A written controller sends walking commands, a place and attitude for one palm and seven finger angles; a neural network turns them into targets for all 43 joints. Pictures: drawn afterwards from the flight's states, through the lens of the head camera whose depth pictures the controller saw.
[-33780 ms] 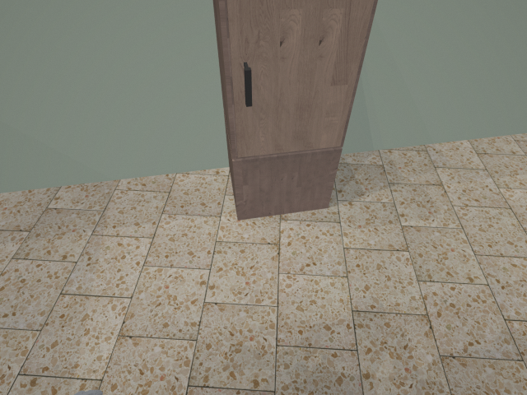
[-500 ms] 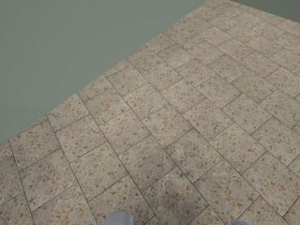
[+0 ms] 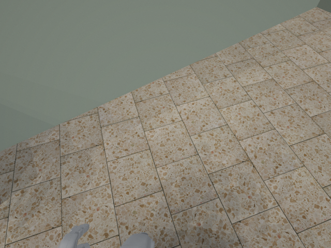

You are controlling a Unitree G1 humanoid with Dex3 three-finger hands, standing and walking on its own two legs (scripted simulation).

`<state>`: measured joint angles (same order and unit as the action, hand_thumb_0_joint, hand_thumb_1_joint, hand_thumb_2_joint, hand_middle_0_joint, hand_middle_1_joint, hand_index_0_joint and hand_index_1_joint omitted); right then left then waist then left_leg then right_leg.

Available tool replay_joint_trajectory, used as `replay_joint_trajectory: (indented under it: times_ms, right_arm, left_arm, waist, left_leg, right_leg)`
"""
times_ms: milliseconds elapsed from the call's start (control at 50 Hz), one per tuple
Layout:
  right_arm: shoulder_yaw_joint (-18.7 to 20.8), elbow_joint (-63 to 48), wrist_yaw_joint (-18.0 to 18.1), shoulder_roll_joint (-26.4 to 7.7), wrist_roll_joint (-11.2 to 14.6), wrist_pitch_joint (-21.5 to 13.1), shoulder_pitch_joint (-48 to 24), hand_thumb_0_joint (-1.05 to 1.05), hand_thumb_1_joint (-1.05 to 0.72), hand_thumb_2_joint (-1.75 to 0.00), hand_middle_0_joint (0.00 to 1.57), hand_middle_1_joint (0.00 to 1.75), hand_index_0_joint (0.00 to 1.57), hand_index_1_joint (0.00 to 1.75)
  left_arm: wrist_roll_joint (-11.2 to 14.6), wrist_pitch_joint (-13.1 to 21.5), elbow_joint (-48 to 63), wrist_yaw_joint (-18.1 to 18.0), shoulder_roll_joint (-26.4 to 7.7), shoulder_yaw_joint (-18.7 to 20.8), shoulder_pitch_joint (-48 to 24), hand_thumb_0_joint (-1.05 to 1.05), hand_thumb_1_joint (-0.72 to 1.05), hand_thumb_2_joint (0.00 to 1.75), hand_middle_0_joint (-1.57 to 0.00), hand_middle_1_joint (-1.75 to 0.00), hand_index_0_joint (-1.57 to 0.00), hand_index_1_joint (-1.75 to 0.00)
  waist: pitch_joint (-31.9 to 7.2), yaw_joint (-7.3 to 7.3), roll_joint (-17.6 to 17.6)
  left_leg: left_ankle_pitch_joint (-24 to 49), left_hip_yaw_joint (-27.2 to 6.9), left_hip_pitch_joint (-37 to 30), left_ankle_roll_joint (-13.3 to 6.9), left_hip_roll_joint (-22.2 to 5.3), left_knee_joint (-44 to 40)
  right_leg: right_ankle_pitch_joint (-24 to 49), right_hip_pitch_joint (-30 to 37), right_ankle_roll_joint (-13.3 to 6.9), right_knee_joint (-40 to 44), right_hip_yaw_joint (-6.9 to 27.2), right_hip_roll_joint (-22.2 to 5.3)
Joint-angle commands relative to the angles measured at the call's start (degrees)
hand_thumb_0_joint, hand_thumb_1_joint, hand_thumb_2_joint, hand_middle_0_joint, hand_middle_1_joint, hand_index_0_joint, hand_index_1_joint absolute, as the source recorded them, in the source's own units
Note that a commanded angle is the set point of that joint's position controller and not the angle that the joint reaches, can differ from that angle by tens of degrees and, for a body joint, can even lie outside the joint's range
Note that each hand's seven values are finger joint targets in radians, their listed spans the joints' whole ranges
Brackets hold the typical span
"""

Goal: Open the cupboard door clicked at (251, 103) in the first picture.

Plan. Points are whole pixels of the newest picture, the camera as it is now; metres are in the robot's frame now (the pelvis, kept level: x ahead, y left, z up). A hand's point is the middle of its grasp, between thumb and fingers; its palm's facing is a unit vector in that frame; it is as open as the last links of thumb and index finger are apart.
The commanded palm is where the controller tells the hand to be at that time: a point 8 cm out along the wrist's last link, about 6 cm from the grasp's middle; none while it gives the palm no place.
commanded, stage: turn to face it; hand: left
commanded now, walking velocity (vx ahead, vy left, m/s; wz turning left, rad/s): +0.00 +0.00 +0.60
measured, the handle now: out of the picture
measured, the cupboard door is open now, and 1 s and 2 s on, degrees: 42 42 42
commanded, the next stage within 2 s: none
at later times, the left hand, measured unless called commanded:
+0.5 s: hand out of the picture +0.04 +0.22 -0.15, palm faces +0.32 -0.90 -0.29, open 7.4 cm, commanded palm none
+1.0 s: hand out of the picture -0.03 +0.19 -0.17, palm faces +0.61 -0.76 -0.23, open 7.4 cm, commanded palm none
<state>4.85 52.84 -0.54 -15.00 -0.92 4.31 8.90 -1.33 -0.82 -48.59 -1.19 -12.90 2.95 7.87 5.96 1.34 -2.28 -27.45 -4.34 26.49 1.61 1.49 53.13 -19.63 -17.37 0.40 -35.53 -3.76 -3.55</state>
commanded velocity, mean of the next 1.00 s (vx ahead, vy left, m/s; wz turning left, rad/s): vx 0.00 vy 0.00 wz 0.60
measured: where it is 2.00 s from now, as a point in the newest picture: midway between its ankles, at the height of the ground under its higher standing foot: outside the picture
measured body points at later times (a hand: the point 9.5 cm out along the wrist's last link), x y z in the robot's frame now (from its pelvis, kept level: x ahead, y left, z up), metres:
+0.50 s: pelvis +0.02 -0.02 +0.00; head +0.07 -0.01 +0.45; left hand +0.02 +0.27 -0.13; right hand +0.18 -0.24 -0.14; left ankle +0.00 +0.12 -0.73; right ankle +0.05 -0.15 -0.70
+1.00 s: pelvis +0.03 -0.02 +0.00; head +0.07 +0.03 +0.45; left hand -0.07 +0.23 -0.15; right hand +0.27 -0.17 -0.12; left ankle -0.02 +0.07 -0.73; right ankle +0.08 -0.17 -0.66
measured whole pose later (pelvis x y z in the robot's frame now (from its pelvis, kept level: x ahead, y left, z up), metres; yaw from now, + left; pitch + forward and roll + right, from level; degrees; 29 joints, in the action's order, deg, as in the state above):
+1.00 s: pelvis +0.03 -0.02 +0.00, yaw +37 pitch +2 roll +0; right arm 2.8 51.0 0.0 -12.4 -1.3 1.5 7.5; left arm -1.0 -3.9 -52.6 -0.8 -14.4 4.0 9.7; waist 6.0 0.0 3.3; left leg -16.3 0.6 18.7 -1.4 1.3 33.2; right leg -27.7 -26.7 4.7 -63.2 -2.7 -6.0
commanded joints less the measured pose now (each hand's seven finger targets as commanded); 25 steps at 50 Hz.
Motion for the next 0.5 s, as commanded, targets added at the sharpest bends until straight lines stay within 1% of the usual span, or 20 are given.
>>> replay_joint_trajectory:
  times_ms: [0,20,40,100,140,160,180,200,220,240,260,280,300,320,340,360,400,440,460,480]
  right_arm:
    - [1.0,-5.5,-0.8,-3.5,0.2,-1.3,-2.5,0.00,-0.90,-0.90,0.20,0.30,0.20,0.30]
    - [0.5,-5.4,-1.0,-2.5,0.3,-1.3,-3.3,0.00,-0.90,-0.90,0.20,0.30,0.20,0.30]
    - [0.1,-5.4,-1.2,-1.8,0.3,-1.4,-3.9,0.00,-0.90,-0.90,0.20,0.30,0.20,0.30]
    - [-0.5,-5.9,-1.5,-0.9,0.6,-1.9,-6.1,0.00,-0.90,-0.90,0.20,0.30,0.20,0.30]
    - [-0.5,-5.7,-1.3,-1.4,0.6,-2.1,-4.2,0.00,-0.90,-0.90,0.20,0.30,0.20,0.30]
    - [-0.4,-5.4,-1.2,-2.2,0.4,-2.3,-2.6,0.00,-0.90,-0.90,0.20,0.30,0.20,0.30]
    - [0.0,-4.7,-1.2,-3.5,0.2,-2.5,0.0,0.00,-0.90,-0.90,0.20,0.30,0.20,0.30]
    - [1.0,-4.2,-1.1,-7.4,-0.1,-2.9,3.4,0.00,-0.90,-0.90,0.20,0.30,0.20,0.30]
    - [2.8,-4.0,-0.6,-14.1,-0.7,-3.0,8.0,0.00,-0.90,-0.90,0.20,0.30,0.20,0.30]
    - [2.9,-2.6,-0.2,-15.4,-0.6,-2.5,11.4,0.00,-0.90,-0.90,0.20,0.30,0.20,0.30]
    - [2.7,-2.9,0.7,-13.9,-0.8,-2.9,9.8,0.00,-0.90,-0.90,0.20,0.30,0.20,0.30]
    - [2.3,-3.7,1.1,-12.4,-0.7,-2.9,6.4,0.00,-0.90,-0.90,0.20,0.30,0.20,0.30]
    - [1.7,-4.4,1.3,-10.5,-0.7,-3.1,3.0,0.00,-0.90,-0.90,0.20,0.30,0.20,0.30]
    - [1.4,-4.9,1.3,-9.9,-0.7,-3.2,1.1,0.00,-0.90,-0.90,0.20,0.30,0.20,0.30]
    - [1.3,-5.1,1.2,-9.9,-0.7,-3.2,0.3,0.00,-0.90,-0.90,0.20,0.30,0.20,0.30]
    - [1.5,-5.1,1.1,-10.2,-0.8,-3.2,0.2,0.00,-0.90,-0.90,0.20,0.30,0.20,0.30]
    - [1.7,-5.2,1.0,-10.6,-0.9,-2.9,-0.8,0.00,-0.90,-0.90,0.20,0.30,0.20,0.30]
    - [2.0,-5.6,0.8,-10.6,-0.9,-2.4,-2.1,0.00,-0.90,-0.90,0.20,0.30,0.20,0.30]
    - [2.2,-5.9,0.8,-10.7,-0.7,-2.2,-2.9,0.00,-0.90,-0.90,0.20,0.30,0.20,0.30]
    - [2.1,-6.3,0.7,-10.1,-0.3,-2.1,-4.3,0.00,-0.90,-0.90,0.20,0.30,0.20,0.30]
  left_arm:
    - [-0.1,1.2,3.6,-1.2,-8.5,1.9,1.5,0.00,0.90,0.90,-0.20,-0.30,-0.20,-0.30]
    - [-0.1,1.4,3.4,-1.1,-8.6,1.9,2.2,0.00,0.90,0.90,-0.20,-0.30,-0.20,-0.30]
    - [-0.2,1.4,3.0,-1.0,-9.2,2.2,3.3,0.00,0.90,0.90,-0.20,-0.30,-0.20,-0.30]
    - [-0.4,1.4,1.4,-0.9,-11.1,2.8,6.6,0.00,0.90,0.90,-0.20,-0.30,-0.20,-0.30]
    - [-0.2,1.3,1.0,-0.7,-12.3,3.3,6.6,0.00,0.90,0.90,-0.20,-0.30,-0.20,-0.30]
    - [0.1,1.2,1.0,-0.6,-12.3,3.5,6.2,0.00,0.90,0.90,-0.20,-0.30,-0.20,-0.30]
    - [0.4,1.0,1.2,-0.3,-12.3,3.5,5.6,0.00,0.90,0.90,-0.20,-0.30,-0.20,-0.30]
    - [0.7,0.8,1.9,-0.1,-10.4,3.2,5.1,0.00,0.90,0.90,-0.20,-0.30,-0.20,-0.30]
    - [1.1,0.5,4.5,0.3,-6.1,2.0,3.7,0.00,0.90,0.90,-0.20,-0.30,-0.20,-0.30]
    - [0.4,-0.2,6.4,-0.2,-7.1,1.7,-0.4,0.00,0.90,0.90,-0.20,-0.30,-0.20,-0.30]
    - [0.4,-0.5,5.7,-0.3,-5.8,1.9,-2.4,0.00,0.90,0.90,-0.20,-0.30,-0.20,-0.30]
    - [0.5,-0.6,4.6,-0.3,-6.0,2.1,-2.4,0.00,0.90,0.90,-0.20,-0.30,-0.20,-0.30]
    - [0.4,-0.7,3.6,0.1,-6.4,2.1,-1.5,0.00,0.90,0.90,-0.20,-0.30,-0.20,-0.30]
    - [0.4,-0.9,2.8,0.4,-6.2,2.2,0.0,0.00,0.90,0.90,-0.20,-0.30,-0.20,-0.30]
    - [0.6,-1.0,2.3,0.5,-6.0,2.1,0.9,0.00,0.90,0.90,-0.20,-0.30,-0.20,-0.30]
    - [0.6,-1.1,2.3,0.6,-5.7,2.1,0.7,0.00,0.90,0.90,-0.20,-0.30,-0.20,-0.30]
    - [0.6,-1.0,2.4,0.7,-5.3,2.0,1.2,0.00,0.90,0.90,-0.20,-0.30,-0.20,-0.30]
    - [0.7,-0.8,2.2,0.6,-5.2,1.9,3.3,0.00,0.90,0.90,-0.20,-0.30,-0.20,-0.30]
    - [0.7,-0.5,1.8,0.6,-5.2,2.1,5.3,0.00,0.90,0.90,-0.20,-0.30,-0.20,-0.30]
    - [0.7,-0.1,1.0,0.4,-6.1,2.4,8.2,0.00,0.90,0.90,-0.20,-0.30,-0.20,-0.30]
  waist:
    - [-7.4,-0.79,16.6]
    - [-7.4,-1.20,15.0]
    - [-8.0,-1.75,14.9]
    - [-8.3,-3.81,14.6]
    - [-9.3,-2.95,14.3]
    - [-9.8,-1.98,13.6]
    - [-10.4,-0.22,11.1]
    - [-12.9,1.71,1.5]
    - [-14.0,4.14,-16.8]
    - [-13.5,5.43,-8.9]
    - [-13.0,4.51,-8.8]
    - [-10.4,3.19,-11.1]
    - [-9.0,1.47,-9.4]
    - [-8.8,0.20,-8.2]
    - [-8.7,-0.27,-6.4]
    - [-8.2,-0.20,-5.2]
    - [-7.7,-0.47,-6.2]
    - [-8.2,-1.06,-6.9]
    - [-8.5,-2.01,-5.8]
    - [-9.0,-3.66,-3.7]
  left_leg:
    - [-0.7,3.4,6.1,1.8,-3.5,14.2]
    - [-0.4,5.3,4.8,2.2,-3.2,9.2]
    - [-0.2,6.9,3.6,2.4,-2.9,3.7]
    - [0.2,9.9,-0.1,1.9,-1.7,-7.5]
    - [4.1,11.5,-3.8,1.3,-1.0,-14.7]
    - [8.1,11.6,-7.7,0.9,-0.8,-19.4]
    - [14.2,11.4,-14.3,0.1,-0.8,-25.0]
    - [26.5,2.9,-24.1,-2.7,-7.9,-28.8]
    - [51.0,-19.3,-31.4,-12.9,-24.5,-30.2]
    - [46.5,-20.0,-27.3,-17.0,-27.9,-30.2]
    - [41.1,-20.2,-25.2,-15.8,-24.1,-31.3]
    - [36.5,-16.6,-21.0,-14.1,-21.2,-32.2]
    - [33.6,-12.8,-17.9,-12.2,-18.4,-32.6]
    - [32.2,-10.4,-16.7,-11.2,-16.6,-32.6]
    - [31.0,-9.2,-16.0,-10.9,-15.7,-32.6]
    - [28.5,-9.0,-14.3,-10.6,-15.0,-32.9]
    - [22.9,-9.2,-11.8,-10.1,-13.9,-33.2]
    - [20.5,-11.3,-9.4,-9.9,-13.3,-32.1]
    - [19.8,-11.3,-7.2,-9.1,-12.4,-30.3]
    - [17.3,-10.7,-3.5,-7.5,-10.4,-27.3]
  right_leg:
    - [30.1,9.8,-7.6,14.1,7.0,-15.6]
    - [34.2,11.1,-6.9,13.1,4.2,-14.6]
    - [37.4,13.1,-6.4,11.8,2.4,-14.5]
    - [41.0,16.1,-6.3,9.4,1.3,-15.7]
    - [41.1,16.1,-5.3,6.5,-0.4,-16.2]
    - [39.0,14.3,-3.9,4.1,-1.7,-15.8]
    - [34.9,9.7,-1.9,-0.1,-3.6,-15.2]
    - [23.1,0.6,1.0,-10.0,-5.9,-12.3]
    - [-16.6,-15.7,5.4,-23.5,-6.4,-3.7]
    - [-20.2,-16.4,4.1,-29.8,0.7,-3.5]
    - [-16.2,-18.8,4.3,-32.4,2.6,-3.3]
    - [-12.2,-18.2,4.4,-33.1,4.1,-3.6]
    - [-8.4,-16.4,4.4,-32.3,4.6,-3.7]
    - [-6.9,-14.5,4.4,-30.1,4.1,-3.0]
    - [-6.7,-12.6,4.3,-26.8,3.6,-2.4]
    - [-6.7,-10.4,4.1,-23.4,3.1,-1.7]
    - [-6.9,-6.4,3.8,-16.0,2.0,-0.2]
    - [-5.6,-1.1,3.4,-8.2,0.9,1.7]
    - [-2.5,3.3,3.2,-2.7,0.2,2.6]
    - [2.9,9.3,3.1,5.1,0.0,2.6]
